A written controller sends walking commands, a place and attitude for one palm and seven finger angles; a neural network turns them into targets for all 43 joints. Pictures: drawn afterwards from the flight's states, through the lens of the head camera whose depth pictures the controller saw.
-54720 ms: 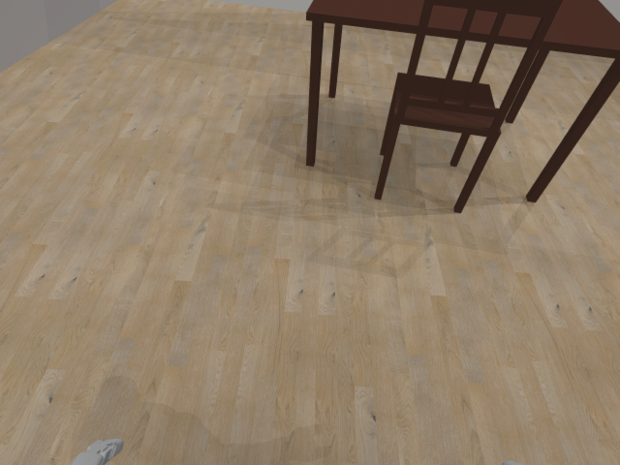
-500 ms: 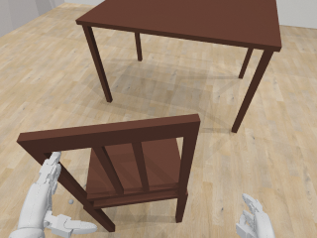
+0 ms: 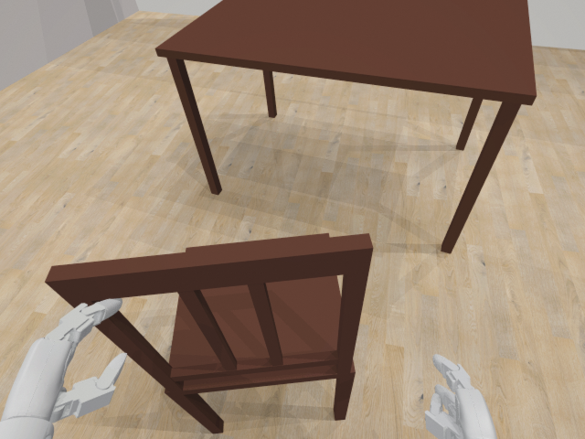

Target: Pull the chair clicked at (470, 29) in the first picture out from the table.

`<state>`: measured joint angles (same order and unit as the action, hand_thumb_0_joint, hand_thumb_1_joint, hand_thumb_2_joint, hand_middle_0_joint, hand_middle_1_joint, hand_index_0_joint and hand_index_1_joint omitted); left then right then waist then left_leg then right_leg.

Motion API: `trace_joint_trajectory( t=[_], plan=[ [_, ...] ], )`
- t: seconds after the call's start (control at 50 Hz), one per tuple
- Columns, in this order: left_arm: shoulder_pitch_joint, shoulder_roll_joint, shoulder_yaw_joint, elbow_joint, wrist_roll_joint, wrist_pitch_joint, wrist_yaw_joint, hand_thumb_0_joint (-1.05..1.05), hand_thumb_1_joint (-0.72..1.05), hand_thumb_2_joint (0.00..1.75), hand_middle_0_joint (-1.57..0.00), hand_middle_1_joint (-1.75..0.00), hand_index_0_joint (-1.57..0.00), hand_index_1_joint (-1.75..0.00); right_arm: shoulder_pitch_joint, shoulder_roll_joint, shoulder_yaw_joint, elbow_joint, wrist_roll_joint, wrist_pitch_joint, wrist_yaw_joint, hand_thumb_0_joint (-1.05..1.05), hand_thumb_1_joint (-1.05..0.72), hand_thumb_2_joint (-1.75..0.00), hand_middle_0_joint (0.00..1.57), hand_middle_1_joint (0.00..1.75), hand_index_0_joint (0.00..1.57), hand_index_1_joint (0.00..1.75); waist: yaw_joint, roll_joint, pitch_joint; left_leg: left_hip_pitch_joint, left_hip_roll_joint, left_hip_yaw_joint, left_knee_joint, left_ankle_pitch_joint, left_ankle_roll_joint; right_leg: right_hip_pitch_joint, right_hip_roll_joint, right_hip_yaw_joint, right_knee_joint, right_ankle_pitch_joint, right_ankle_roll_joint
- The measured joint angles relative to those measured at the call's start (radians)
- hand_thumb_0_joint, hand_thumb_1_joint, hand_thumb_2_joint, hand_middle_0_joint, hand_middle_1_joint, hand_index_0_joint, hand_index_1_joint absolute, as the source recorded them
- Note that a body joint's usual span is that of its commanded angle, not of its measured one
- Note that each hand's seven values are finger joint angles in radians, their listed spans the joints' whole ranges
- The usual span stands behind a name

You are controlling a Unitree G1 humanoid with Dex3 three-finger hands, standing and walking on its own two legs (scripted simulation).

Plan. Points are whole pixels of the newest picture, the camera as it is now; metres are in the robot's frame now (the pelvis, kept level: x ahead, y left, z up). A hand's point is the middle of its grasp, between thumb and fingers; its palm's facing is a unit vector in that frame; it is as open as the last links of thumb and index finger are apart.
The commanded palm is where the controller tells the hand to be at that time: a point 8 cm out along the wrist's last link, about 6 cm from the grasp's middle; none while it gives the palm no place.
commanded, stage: draw the hand back to the body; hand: left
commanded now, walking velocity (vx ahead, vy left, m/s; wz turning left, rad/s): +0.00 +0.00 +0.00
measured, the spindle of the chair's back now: (213, 333) +0.28 +0.18 -0.08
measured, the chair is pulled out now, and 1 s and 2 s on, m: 0.69 0.69 0.69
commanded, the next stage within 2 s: step back with the hand held close in 0.40 s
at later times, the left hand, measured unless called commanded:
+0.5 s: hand (69, 340) +0.18 +0.24 +0.14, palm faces +0.43 -0.80 -0.43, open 7.2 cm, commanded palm +0.12 +0.28 +0.18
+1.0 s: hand (12, 375) +0.14 +0.27 +0.15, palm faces +0.30 -0.77 -0.56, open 7.4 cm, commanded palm +0.07 +0.32 +0.18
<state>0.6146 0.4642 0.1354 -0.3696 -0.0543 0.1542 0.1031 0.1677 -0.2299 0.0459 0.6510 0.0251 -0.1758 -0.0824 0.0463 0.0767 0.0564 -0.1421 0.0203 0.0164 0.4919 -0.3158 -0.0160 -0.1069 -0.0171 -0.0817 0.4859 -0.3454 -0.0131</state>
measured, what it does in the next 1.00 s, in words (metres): shifts its weight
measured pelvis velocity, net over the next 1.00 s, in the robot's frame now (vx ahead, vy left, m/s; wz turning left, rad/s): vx -0.07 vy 0.02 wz -0.01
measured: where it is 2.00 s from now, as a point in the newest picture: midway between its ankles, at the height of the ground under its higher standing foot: outside the picture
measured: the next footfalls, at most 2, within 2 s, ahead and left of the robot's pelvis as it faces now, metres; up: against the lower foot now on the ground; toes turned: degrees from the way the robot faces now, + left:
left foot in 1.34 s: -0.06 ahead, +0.15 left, +0.00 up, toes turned +2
right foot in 1.52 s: -0.08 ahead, -0.12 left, +0.00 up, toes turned -4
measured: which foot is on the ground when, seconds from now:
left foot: down 0.00-1.00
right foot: down 0.00-1.00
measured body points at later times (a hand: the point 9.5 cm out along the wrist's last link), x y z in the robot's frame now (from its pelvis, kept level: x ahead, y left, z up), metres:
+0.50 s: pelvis -0.02 -0.02 +0.00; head -0.03 -0.06 +0.45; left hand +0.15 +0.28 +0.16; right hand +0.18 -0.24 -0.09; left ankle -0.03 +0.13 -0.74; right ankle -0.05 -0.10 -0.74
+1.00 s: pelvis -0.07 +0.02 +0.00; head -0.01 +0.02 +0.44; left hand +0.11 +0.31 +0.19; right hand +0.10 -0.21 -0.10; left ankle -0.03 +0.13 -0.74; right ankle -0.05 -0.10 -0.74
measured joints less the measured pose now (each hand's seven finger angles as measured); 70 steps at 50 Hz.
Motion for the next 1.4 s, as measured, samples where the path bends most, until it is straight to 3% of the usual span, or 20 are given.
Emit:
trace_joint_trajectory(
  t=[0.14, 0.28, 0.34, 0.4, 0.46, 0.52, 0.6, 0.7, 0.82, 0.94, 1.0, 1.08, 1.18, 1.26, 1.34, 1.4],
  plan=[
    [0.017, 0.028, 0.03, -0.022, 0.0, 0.004, 0.004, 0.0, 0.77, 0.84, -0.19, -0.27, -0.5, -0.39, 0.009, -0.018, -0.011, 0.016, 0.004, -0.021, 0.006, 0.01, -0.9, -0.9, 0.2, 0.3, 0.21, 0.3, 0.007, 0.011, 0.007, 0.006, 0.004, -0.006, -0.002, 0.0, -0.007, 0.007, 0.004, -0.006, 0.002, -0.004, -0.006],
    [-0.086, -0.032, 0.166, -0.103, -0.009, -0.134, 0.053, 0.01, 0.86, 0.88, -0.21, -0.29, -0.44, -0.39, 0.014, -0.036, -0.031, 0.042, 0.002, -0.009, 0.007, 0.01, -0.9, -0.9, 0.2, 0.3, 0.2, 0.3, 0.043, 0.035, -0.009, 0.013, 0.002, -0.023, -0.003, 0.01, -0.01, 0.019, 0.003, -0.023, 0.002, -0.002, -0.011],
    [-0.17, -0.074, 0.229, -0.067, -0.009, -0.206, 0.058, 0.01, 0.87, 0.89, -0.21, -0.3, -0.36, -0.36, -0.011, -0.028, -0.037, 0.044, 0.002, 0.024, 0.012, 0.01, -0.9, -0.9, 0.2, 0.3, 0.2, 0.3, 0.031, 0.044, -0.024, 0.016, 0.006, -0.024, -0.007, 0.018, -0.012, 0.021, 0.007, -0.024, 0.0, 0.005, -0.013],
    [-0.204, -0.105, 0.251, 0.013, -0.015, -0.243, 0.046, 0.0, 0.88, 0.89, -0.2, -0.3, -0.3, -0.34, -0.037, -0.012, -0.045, 0.029, 0.007, 0.067, 0.018, 0.01, -0.9, -0.9, 0.2, 0.3, 0.21, 0.3, 0.006, 0.044, -0.032, 0.015, 0.012, -0.018, -0.014, 0.028, -0.013, 0.015, 0.013, -0.018, -0.003, 0.015, -0.017],
    [-0.19, -0.132, 0.221, 0.079, -0.023, -0.239, 0.023, 0.0, 0.89, 0.9, -0.2, -0.3, -0.26, -0.32, -0.044, -0.008, -0.051, 0.005, 0.01, 0.096, 0.022, 0.01, -0.9, -0.9, 0.2, 0.3, 0.21, 0.3, -0.011, 0.037, -0.024, 0.015, 0.018, -0.01, -0.022, 0.038, -0.014, 0.011, 0.019, -0.01, -0.011, 0.029, -0.02],
    [-0.161, -0.148, 0.176, 0.07, -0.023, -0.232, 0.013, 0.01, 0.89, 0.9, -0.19, -0.29, -0.24, -0.31, -0.028, -0.015, -0.054, -0.009, 0.006, 0.095, 0.015, 0.01, -0.9, -0.9, 0.2, 0.3, 0.2, 0.3, -0.009, 0.021, -0.009, 0.019, 0.023, -0.006, -0.031, 0.048, -0.015, 0.014, 0.024, -0.006, -0.022, 0.042, -0.023],
    [-0.14, -0.102, 0.215, -0.045, -0.019, -0.275, 0.006, 0.01, 0.89, 0.9, -0.18, -0.28, -0.23, -0.31, 0.003, -0.026, -0.062, -0.029, 0.008, 0.09, 0.011, 0.01, -0.9, -0.9, 0.2, 0.3, 0.2, 0.3, 0.0, 0.004, -0.003, -0.016, 0.032, -0.011, -0.007, 0.046, 0.001, -0.001, 0.035, -0.011, -0.038, 0.06, -0.025],
    [-0.132, -0.038, 0.317, -0.079, -0.017, -0.353, 0.028, 0.01, 0.89, 0.9, -0.19, -0.29, -0.22, -0.3, -0.008, -0.044, -0.08, -0.039, 0.006, 0.114, 0.021, 0.01, -0.9, -0.9, 0.2, 0.3, 0.2, 0.3, -0.026, 0.015, 0.011, -0.074, 0.027, -0.004, 0.002, 0.06, -0.007, -0.056, 0.028, -0.002, -0.044, 0.087, -0.01],
    [-0.038, -0.058, 0.273, -0.009, -0.005, -0.309, 0.016, 0.01, 0.89, 0.9, -0.2, -0.29, -0.21, -0.3, -0.025, -0.036, -0.105, -0.044, 0.01, 0.157, 0.021, 0.01, -0.91, -0.9, 0.2, 0.3, 0.2, 0.3, -0.058, 0.033, 0.024, -0.12, 0.0, 0.029, -0.007, 0.081, 0.026, -0.12, 0.0, 0.029, -0.032, 0.108, 0.02],
    [-0.004, -0.03, 0.245, -0.137, -0.002, -0.297, 0.022, 0.01, 0.89, 0.9, -0.21, -0.3, -0.22, -0.3, -0.003, 0.018, -0.072, -0.046, 0.001, 0.137, 0.006, 0.01, -0.91, -0.9, 0.2, 0.3, 0.2, 0.3, -0.038, -0.047, 0.054, -0.16, -0.019, 0.027, 0.006, 0.1, 0.038, -0.172, -0.022, 0.027, 0.015, 0.106, 0.029],
    [-0.008, 0.006, 0.28, -0.215, -0.002, -0.326, 0.032, 0.01, 0.88, 0.9, -0.21, -0.3, -0.22, -0.3, -0.002, 0.045, -0.057, -0.046, -0.009, 0.111, 0.007, 0.01, -0.9, -0.9, 0.2, 0.3, 0.2, 0.3, -0.028, -0.08, 0.053, -0.183, -0.023, 0.018, 0.024, 0.106, 0.036, -0.197, -0.026, 0.018, 0.049, 0.092, 0.025],
    [-0.012, 0.024, 0.335, -0.23, -0.004, -0.355, 0.044, 0.01, 0.88, 0.9, -0.21, -0.3, -0.22, -0.3, -0.013, 0.061, -0.05, -0.046, -0.018, 0.089, 0.014, 0.01, -0.9, -0.9, 0.2, 0.3, 0.21, 0.3, -0.027, -0.066, 0.033, -0.206, -0.009, 0.004, 0.053, 0.105, 0.029, -0.208, -0.018, -0.002, 0.063, 0.077, 0.021],
    [-0.017, -0.022, 0.332, -0.145, -0.009, -0.345, 0.047, 0.01, 0.89, 0.9, -0.21, -0.3, -0.22, -0.3, -0.022, 0.043, -0.059, -0.043, -0.01, 0.093, 0.02, 0.01, -0.9, -0.9, 0.21, 0.3, 0.21, 0.3, -0.029, -0.008, -0.003, -0.244, 0.015, -0.013, 0.123, 0.042, 0.015, -0.207, 0.01, -0.015, 0.037, 0.134, 0.002],
    [-0.03, -0.08, 0.271, -0.1, -0.004, -0.311, 0.056, 0.01, 0.89, 0.9, -0.21, -0.3, -0.21, -0.3, -0.004, 0.015, -0.069, -0.023, -0.009, 0.108, 0.019, 0.01, -0.9, -0.9, 0.21, 0.3, 0.21, 0.3, -0.027, -0.031, -0.033, -0.259, -0.01, -0.022, 0.271, -0.063, 0.014, -0.228, -0.011, 0.003, 0.041, 0.144, 0.003],
    [-0.068, -0.081, 0.238, -0.125, 0.007, -0.307, 0.06, 0.01, 0.89, 0.9, -0.21, -0.3, -0.22, -0.3, 0.023, -0.016, -0.064, -0.023, -0.015, 0.106, -0.001, 0.01, -0.9, -0.9, 0.2, 0.3, 0.21, 0.3, -0.052, -0.061, -0.029, -0.171, 0.015, -0.033, 0.095, 0.026, 0.025, -0.253, -0.03, -0.025, 0.063, 0.147, 0.019],
    [-0.086, -0.041, 0.272, -0.172, 0.016, -0.331, 0.065, 0.01, 0.88, 0.9, -0.21, -0.3, -0.22, -0.3, 0.014, 0.004, -0.069, -0.025, -0.018, 0.095, -0.005, 0.01, -0.9, -0.9, 0.2, 0.3, 0.2, 0.3, -0.045, -0.114, 0.014, -0.181, 0.001, -0.02, 0.091, 0.059, 0.007, -0.276, -0.036, 0.004, 0.093, 0.099, 0.028]
  ],
)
